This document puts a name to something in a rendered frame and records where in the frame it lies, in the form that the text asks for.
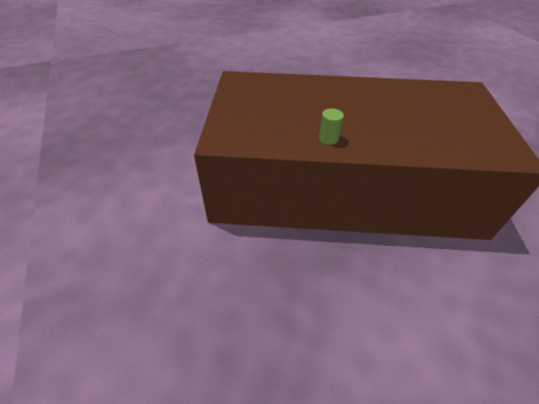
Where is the can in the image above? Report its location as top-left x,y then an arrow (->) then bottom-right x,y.
318,109 -> 344,145

